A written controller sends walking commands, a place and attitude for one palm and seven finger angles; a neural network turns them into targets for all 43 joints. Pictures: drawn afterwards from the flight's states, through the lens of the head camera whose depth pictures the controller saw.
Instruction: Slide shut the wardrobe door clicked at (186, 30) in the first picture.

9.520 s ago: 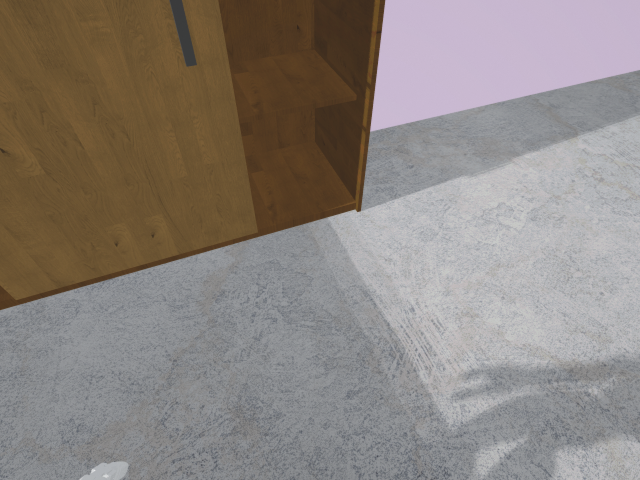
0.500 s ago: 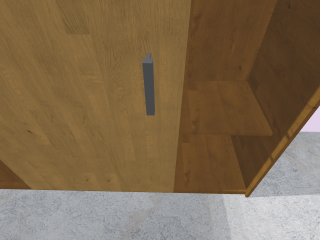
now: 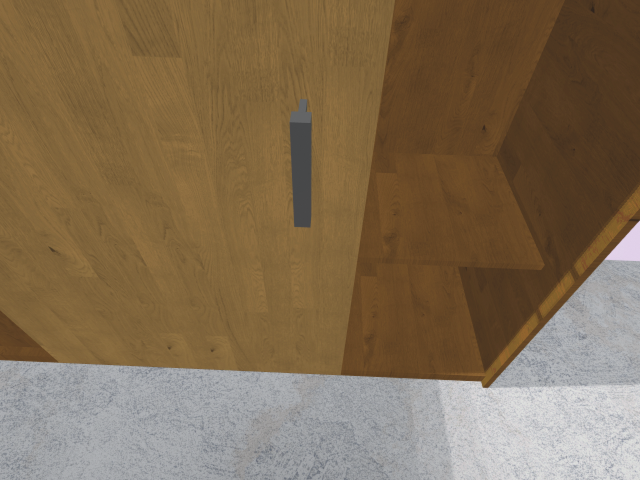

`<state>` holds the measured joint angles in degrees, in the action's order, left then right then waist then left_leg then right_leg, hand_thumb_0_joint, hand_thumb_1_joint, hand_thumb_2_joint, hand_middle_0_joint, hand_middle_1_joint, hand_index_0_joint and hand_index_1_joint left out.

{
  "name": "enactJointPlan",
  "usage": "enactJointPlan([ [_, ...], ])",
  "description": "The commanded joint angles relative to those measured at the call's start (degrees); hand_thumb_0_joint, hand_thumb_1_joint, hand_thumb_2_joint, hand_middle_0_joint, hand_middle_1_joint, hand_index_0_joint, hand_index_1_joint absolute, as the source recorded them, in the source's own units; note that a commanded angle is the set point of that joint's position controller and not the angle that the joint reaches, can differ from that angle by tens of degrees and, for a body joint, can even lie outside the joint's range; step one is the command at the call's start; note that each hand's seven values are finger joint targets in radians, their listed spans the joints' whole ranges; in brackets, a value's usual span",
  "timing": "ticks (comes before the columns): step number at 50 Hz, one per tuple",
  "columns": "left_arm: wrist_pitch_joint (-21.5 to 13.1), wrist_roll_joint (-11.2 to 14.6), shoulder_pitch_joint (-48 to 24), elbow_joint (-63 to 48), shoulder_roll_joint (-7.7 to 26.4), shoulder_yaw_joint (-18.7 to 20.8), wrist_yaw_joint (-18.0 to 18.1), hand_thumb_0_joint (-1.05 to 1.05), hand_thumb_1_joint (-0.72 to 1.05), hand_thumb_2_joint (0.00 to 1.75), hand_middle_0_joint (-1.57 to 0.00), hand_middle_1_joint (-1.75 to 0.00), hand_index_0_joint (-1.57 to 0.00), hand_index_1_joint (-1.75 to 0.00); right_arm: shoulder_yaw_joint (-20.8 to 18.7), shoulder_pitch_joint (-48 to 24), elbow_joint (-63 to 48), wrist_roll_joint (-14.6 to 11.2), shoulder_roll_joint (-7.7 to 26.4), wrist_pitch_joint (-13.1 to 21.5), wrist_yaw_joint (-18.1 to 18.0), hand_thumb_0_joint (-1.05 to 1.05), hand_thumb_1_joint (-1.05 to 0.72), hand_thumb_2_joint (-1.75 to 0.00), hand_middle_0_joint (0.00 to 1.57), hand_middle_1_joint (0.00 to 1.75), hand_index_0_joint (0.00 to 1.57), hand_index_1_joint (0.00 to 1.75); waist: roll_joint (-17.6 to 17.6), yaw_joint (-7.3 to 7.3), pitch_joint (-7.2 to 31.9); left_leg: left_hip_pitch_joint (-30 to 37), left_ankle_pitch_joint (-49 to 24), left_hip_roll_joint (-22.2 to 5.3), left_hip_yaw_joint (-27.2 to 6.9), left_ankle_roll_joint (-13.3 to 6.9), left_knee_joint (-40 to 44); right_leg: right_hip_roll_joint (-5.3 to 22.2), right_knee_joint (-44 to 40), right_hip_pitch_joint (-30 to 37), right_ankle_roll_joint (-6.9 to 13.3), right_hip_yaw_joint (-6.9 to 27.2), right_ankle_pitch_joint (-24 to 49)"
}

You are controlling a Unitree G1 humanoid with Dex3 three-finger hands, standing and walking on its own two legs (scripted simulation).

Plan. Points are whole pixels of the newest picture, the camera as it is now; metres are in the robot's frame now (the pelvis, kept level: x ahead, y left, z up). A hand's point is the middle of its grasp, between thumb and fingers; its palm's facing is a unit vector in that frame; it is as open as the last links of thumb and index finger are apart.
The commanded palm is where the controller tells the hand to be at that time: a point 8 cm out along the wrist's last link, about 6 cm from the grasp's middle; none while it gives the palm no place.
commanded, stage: come to a stop and stand still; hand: left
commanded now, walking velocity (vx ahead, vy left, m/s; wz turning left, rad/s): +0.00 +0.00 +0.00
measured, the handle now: (303, 166) +0.52 +0.06 +0.12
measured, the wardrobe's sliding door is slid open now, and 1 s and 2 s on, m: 0.46 0.46 0.46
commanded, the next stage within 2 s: look again from close up in 0.96 s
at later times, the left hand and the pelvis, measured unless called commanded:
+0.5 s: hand out of the picture +0.03 +0.15 -0.17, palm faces +0.00 -0.97 -0.22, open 7.4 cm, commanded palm none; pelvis +0.02 -0.03 +0.00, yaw +0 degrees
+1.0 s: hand out of the picture +0.02 +0.13 -0.17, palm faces +0.02 -0.98 -0.22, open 7.4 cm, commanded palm none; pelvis +0.02 -0.05 +0.00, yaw +1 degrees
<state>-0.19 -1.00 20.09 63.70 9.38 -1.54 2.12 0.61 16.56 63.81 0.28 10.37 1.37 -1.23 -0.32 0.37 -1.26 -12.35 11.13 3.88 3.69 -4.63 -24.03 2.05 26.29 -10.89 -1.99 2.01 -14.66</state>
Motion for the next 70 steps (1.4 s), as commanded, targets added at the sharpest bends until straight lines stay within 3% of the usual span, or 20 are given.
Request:
enactJointPlan([
  [1, -1.2, 0.2, 3.1, -1.3, 6.1, 1.1, 0.3, 0.00, 0.90, 0.90, -0.20, -0.30, -0.20, -0.30, -1.2, 1.3, -1.9, -0.1, 6.6, 1.1, -0.3, 0.00, -0.90, -0.90, 0.20, 0.30, 0.20, 0.30, 0.3, 0.03, -2.2, 0.6, 0.9, -9.6, -9.7, 1.3, 7.5, 3.1, -3.8, -3.1, 3.4, 2.5, 3.1],
  [3, -1.2, 0.2, 2.8, -1.2, 6.2, 1.2, 0.3, 0.00, 0.90, 0.90, -0.20, -0.30, -0.20, -0.30, -1.2, 1.3, -1.7, 0.0, 6.5, 1.2, -0.3, 0.00, -0.90, -0.90, 0.20, 0.30, 0.20, 0.30, 1.2, -0.02, -2.3, 1.0, 0.3, -9.6, -9.4, 1.4, 7.5, 3.0, -3.9, -3.1, 3.4, 2.5, 3.1],
  [10, -1.5, 0.2, 1.5, -1.7, 6.7, 1.4, 0.4, 0.00, 0.90, 0.90, -0.20, -0.30, -0.20, -0.30, -1.1, 0.4, -1.7, -0.1, 6.2, 1.1, -0.3, 0.00, -0.90, -0.90, 0.20, 0.30, 0.20, 0.30, -0.9, 0.03, -2.5, 1.0, -2.8, -9.1, -8.4, 1.6, 5.9, 3.4, -4.7, -2.8, 3.5, 3.4, 4.4],
  [18, -1.7, 0.3, 0.2, -2.4, 7.4, 1.5, 0.2, 0.00, 0.90, 0.90, -0.20, -0.30, -0.20, -0.30, -1.0, -0.1, -1.5, 0.1, 6.5, 1.2, -0.3, 0.00, -0.90, -0.90, 0.20, 0.30, 0.20, 0.30, -0.2, -0.02, -0.4, 3.0, -7.1, -9.1, -8.1, 1.9, 4.9, 3.6, -4.8, -1.5, 3.8, 3.7, 7.6],
  [29, -1.7, 0.4, -0.4, -2.3, 7.9, 1.6, 0.1, 0.00, 0.90, 0.90, -0.20, -0.30, -0.20, -0.30, -0.7, -0.4, -0.8, 0.0, 6.3, 0.8, -0.4, 0.00, -0.90, -0.90, 0.20, 0.30, 0.20, 0.30, -0.7, 0.10, -1.9, 2.4, -6.1, -9.2, -7.7, 2.3, 4.8, 3.6, -6.0, -1.1, 4.0, 3.5, 7.4],
  [33, -1.9, 0.5, -0.1, -2.3, 8.2, 1.6, 0.1, 0.00, 0.90, 0.90, -0.20, -0.30, -0.20, -0.30, -0.6, -0.3, -0.7, 0.1, 6.7, 1.0, -0.4, 0.00, -0.90, -0.90, 0.20, 0.30, 0.20, 0.30, -0.3, 0.06, 0.2, 3.4, -7.7, -9.1, -7.5, 2.5, 4.5, 3.9, -5.9, 0.2, 4.2, 3.9, 9.9],
  [40, -1.8, 0.5, 0.1, -2.0, 7.9, 1.5, 0.1, 0.00, 0.90, 0.90, -0.20, -0.30, -0.20, -0.30, -0.5, -0.3, -0.3, 0.1, 6.4, 0.7, -0.5, 0.00, -0.90, -0.90, 0.20, 0.30, 0.20, 0.30, 0.1, 0.05, -1.7, 2.8, -7.1, -9.1, -7.6, 2.7, 4.7, 3.8, -6.5, -0.6, 4.2, 3.7, 8.8],
  [44, -2.0, 0.5, 0.4, -1.8, 8.0, 1.5, 0.1, 0.00, 0.90, 0.90, -0.20, -0.30, -0.20, -0.30, -0.6, -0.3, -0.3, 0.0, 6.0, 0.7, -0.5, 0.00, -0.90, -0.90, 0.20, 0.30, 0.20, 0.30, -1.3, 0.07, -1.4, 3.2, -7.4, -9.1, -7.3, 2.8, 4.2, 3.8, -6.8, -0.1, 4.3, 3.6, 10.4],
  [58, -2.1, 0.6, 0.8, -1.6, 7.9, 1.6, 0.1, 0.00, 0.90, 0.90, -0.20, -0.30, -0.20, -0.30, -0.5, -0.1, -0.3, 0.1, 6.3, 0.7, -0.6, 0.00, -0.90, -0.90, 0.20, 0.30, 0.20, 0.30, 0.1, 0.01, -0.7, 3.8, -8.1, -9.2, -7.5, 3.1, 4.4, 3.8, -7.0, 0.1, 4.4, 3.8, 10.9],
  [60, -2.1, 0.5, 1.1, -1.5, 7.7, 1.6, 0.1, 0.00, 0.90, 0.90, -0.20, -0.30, -0.20, -0.30, -0.5, -0.3, -0.2, 0.1, 5.9, 0.6, -0.6, 0.00, -0.90, -0.90, 0.20, 0.30, 0.20, 0.30, -0.4, 0.20, -2.2, 2.9, -7.3, -9.0, -7.4, 3.1, 4.5, 3.8, -7.4, -0.4, 4.4, 3.8, 10.3],
  [70, -2.0, 0.6, 1.7, -1.5, 7.4, 1.6, 0.0, 0.00, 0.90, 0.90, -0.20, -0.30, -0.20, -0.30, -0.4, 0.4, 0.1, 0.1, 5.6, 0.4, -0.7, 0.00, -0.90, -0.90, 0.20, 0.30, 0.20, 0.30, -0.3, 0.27, -2.1, 2.6, -6.8, -8.8, -7.5, 3.3, 4.4, 3.8, -7.9, -0.2, 4.4, 3.5, 8.8],
])
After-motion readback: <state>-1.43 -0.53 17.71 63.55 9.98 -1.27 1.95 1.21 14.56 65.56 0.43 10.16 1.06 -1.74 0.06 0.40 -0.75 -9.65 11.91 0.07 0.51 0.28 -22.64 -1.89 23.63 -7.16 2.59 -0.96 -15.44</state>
